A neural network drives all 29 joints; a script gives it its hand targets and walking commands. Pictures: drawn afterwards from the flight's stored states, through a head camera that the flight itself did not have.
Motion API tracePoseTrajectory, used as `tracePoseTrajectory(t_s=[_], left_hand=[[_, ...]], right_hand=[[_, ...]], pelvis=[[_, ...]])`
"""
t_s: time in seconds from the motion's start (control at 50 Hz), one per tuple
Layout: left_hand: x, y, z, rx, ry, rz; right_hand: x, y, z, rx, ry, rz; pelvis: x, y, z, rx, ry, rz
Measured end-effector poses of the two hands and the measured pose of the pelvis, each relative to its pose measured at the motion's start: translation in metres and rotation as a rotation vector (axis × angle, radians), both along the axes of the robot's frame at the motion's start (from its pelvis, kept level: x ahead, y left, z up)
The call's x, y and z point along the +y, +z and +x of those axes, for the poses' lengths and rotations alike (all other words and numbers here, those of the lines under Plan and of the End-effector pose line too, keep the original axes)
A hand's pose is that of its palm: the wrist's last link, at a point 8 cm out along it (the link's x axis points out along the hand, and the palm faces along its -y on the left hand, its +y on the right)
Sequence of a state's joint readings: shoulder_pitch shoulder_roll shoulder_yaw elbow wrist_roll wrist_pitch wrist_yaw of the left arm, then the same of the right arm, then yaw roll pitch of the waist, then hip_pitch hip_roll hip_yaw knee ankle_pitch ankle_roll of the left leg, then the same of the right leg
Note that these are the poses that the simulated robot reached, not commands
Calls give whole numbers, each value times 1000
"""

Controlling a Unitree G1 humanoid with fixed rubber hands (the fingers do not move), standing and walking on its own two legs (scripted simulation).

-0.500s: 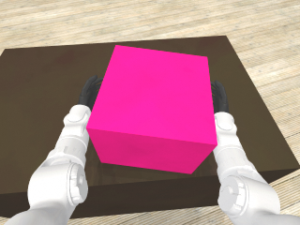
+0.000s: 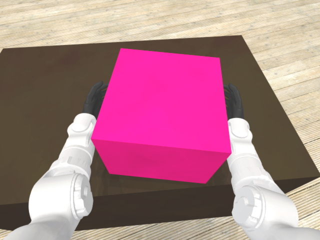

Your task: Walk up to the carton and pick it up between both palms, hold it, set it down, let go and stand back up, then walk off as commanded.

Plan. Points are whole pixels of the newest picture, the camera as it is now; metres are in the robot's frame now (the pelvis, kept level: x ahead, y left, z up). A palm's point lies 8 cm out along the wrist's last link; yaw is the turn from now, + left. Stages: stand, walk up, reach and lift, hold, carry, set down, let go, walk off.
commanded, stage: set down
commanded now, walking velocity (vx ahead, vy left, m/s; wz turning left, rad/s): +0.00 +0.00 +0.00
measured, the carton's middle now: (163, 116) +0.43 +0.01 +0.02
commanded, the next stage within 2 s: none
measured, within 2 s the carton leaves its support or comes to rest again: rests again in 0.02 s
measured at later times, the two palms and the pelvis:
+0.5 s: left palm (91, 114) +0.43 +0.20 +0.05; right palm (231, 115) +0.40 -0.17 +0.05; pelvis +0.00 +0.00 +0.00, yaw +0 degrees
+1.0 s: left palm (86, 122) +0.42 +0.21 +0.03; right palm (235, 128) +0.38 -0.18 +0.02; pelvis -0.02 +0.02 -0.01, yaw -1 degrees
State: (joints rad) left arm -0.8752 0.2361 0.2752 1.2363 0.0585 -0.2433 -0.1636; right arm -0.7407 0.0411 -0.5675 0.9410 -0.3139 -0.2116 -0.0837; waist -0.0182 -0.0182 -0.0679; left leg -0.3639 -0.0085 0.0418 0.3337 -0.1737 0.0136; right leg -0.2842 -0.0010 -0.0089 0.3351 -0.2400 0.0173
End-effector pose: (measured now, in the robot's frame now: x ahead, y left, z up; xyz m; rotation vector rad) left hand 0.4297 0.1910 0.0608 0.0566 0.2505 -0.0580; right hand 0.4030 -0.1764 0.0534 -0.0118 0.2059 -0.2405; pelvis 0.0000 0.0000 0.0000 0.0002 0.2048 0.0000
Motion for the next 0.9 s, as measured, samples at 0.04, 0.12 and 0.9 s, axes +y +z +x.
tracePoseTrajectory(t_s=[0.04,0.12,0.9], left_hand=[[1,-1,0,2,1,1],[2,-4,-1,7,2,3],[15,-39,-6,83,77,34]], right_hand=[[1,0,0,0,1,1],[2,-1,1,1,3,2],[4,-44,-21,126,-75,72]], pelvis=[[0,0,0,2,0,0],[0,0,-1,7,0,-1],[14,-9,-17,153,-8,-23]])
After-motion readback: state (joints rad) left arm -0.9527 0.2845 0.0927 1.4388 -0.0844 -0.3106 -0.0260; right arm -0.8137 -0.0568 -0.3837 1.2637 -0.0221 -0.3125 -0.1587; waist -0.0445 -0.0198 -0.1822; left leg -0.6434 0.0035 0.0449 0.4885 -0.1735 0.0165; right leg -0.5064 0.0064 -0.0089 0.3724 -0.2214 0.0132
